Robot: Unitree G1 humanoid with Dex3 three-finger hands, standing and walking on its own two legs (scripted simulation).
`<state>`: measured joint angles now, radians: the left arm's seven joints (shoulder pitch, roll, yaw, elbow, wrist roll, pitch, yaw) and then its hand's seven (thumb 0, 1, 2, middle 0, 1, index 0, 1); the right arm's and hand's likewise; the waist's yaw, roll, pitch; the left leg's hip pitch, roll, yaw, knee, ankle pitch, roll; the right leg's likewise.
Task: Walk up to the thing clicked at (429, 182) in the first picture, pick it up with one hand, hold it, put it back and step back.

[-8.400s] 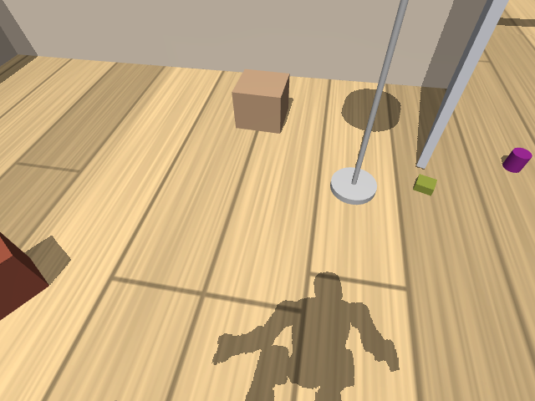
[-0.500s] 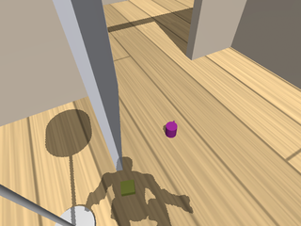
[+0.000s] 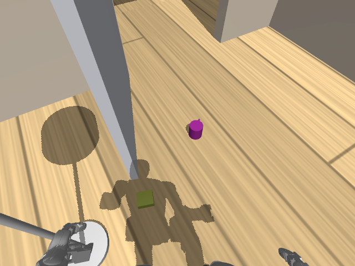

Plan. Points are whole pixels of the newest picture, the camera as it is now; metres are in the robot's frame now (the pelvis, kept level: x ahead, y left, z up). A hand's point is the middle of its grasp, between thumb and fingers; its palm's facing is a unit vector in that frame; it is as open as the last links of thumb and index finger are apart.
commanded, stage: rise first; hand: left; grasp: from above
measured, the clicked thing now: (145, 199) +0.47 +0.20 -0.74
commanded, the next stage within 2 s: none
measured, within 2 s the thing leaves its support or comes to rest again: neither
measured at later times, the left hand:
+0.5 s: hand out of the picture +0.13 +0.26 -0.21, palm faces -0.13 -0.88 -0.45, open 14.1 cm
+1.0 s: hand (105, 237) +0.23 +0.28 -0.39, palm faces -0.41 -0.49 -0.77, open 14.1 cm
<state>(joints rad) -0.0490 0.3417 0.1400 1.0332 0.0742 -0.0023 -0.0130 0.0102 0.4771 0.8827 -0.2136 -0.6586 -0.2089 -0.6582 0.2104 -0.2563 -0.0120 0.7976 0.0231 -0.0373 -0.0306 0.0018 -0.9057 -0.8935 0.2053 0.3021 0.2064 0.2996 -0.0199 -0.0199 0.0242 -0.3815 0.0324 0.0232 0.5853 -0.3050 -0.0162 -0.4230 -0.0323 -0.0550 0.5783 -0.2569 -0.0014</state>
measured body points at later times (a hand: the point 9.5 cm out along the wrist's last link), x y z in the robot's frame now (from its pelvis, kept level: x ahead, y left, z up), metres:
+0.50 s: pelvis -0.01 +0.02 -0.07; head +0.08 +0.03 +0.37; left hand +0.14 +0.31 -0.18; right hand +0.16 -0.24 -0.16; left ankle -0.01 +0.13 -0.73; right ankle +0.02 -0.12 -0.73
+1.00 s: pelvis -0.05 +0.01 -0.23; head +0.13 +0.02 +0.18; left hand +0.25 +0.30 -0.34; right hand +0.13 -0.26 -0.35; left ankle -0.01 +0.13 -0.73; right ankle +0.02 -0.12 -0.73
